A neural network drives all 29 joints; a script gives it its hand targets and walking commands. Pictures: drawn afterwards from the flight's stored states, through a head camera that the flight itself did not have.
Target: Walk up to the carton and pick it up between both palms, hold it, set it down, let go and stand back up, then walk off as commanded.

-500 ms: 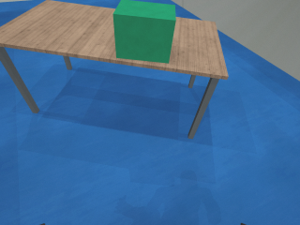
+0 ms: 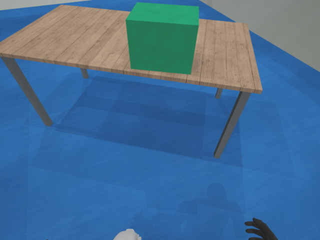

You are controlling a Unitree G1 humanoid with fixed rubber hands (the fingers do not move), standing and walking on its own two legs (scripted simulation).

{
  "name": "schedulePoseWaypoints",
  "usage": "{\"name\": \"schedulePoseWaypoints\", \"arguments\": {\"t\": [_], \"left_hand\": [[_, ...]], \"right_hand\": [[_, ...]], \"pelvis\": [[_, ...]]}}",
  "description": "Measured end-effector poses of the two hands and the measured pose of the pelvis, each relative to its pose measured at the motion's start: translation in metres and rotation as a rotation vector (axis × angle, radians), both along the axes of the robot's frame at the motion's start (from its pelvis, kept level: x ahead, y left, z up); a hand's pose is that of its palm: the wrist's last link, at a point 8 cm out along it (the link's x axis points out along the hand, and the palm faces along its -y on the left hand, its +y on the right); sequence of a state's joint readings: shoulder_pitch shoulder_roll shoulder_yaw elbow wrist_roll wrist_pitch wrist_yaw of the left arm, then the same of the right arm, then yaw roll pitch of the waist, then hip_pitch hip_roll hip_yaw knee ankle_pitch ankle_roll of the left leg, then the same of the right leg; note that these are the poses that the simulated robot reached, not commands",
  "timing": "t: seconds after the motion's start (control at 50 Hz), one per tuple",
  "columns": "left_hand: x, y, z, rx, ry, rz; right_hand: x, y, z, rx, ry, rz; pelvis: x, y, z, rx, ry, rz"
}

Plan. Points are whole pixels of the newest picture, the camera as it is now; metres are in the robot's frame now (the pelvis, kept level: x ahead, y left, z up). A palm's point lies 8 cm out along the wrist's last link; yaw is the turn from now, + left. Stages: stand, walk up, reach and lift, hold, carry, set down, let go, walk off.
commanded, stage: walk up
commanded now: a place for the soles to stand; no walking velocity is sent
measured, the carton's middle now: (163, 38) +0.97 +0.04 +0.04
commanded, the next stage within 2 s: none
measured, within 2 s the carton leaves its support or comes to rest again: neither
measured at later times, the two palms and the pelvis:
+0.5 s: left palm (40, 219) +0.19 +0.32 -0.08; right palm out of the picture +0.15 -0.27 -0.09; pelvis +0.10 +0.01 +0.00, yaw +1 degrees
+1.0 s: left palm (26, 204) +0.23 +0.39 -0.10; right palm (231, 172) +0.34 -0.19 -0.06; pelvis +0.18 +0.07 +0.00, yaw +2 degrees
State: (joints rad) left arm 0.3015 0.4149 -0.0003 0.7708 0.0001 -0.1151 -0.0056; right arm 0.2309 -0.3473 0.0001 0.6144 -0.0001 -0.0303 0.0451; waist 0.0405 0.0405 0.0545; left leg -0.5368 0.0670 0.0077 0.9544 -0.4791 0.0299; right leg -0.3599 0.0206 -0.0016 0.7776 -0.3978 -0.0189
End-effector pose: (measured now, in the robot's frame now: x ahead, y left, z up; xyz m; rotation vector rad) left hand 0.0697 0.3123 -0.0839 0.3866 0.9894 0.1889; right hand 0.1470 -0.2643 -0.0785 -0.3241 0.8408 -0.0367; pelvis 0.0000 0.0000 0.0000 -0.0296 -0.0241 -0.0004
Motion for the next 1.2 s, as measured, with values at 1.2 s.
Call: {"name": "schedulePoseWaypoints", "arguments": {"t": [1.2], "left_hand": [[0.212, 0.074, 0.005, 0.011, 0.074, -0.002]], "right_hand": [[0.154, 0.056, 0.014, -0.038, 0.122, -0.076]], "pelvis": [[0.22, 0.071, 0.018, -0.021, -0.013, 0.048]]}}
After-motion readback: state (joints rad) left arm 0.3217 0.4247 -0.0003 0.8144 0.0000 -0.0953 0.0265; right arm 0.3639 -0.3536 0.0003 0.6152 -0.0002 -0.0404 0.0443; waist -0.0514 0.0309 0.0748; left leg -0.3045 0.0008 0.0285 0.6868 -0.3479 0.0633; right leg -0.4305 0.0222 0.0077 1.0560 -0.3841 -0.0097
